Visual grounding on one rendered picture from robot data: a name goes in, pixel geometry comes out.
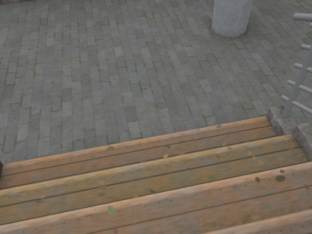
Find stairs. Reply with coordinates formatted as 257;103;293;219
0;116;312;234

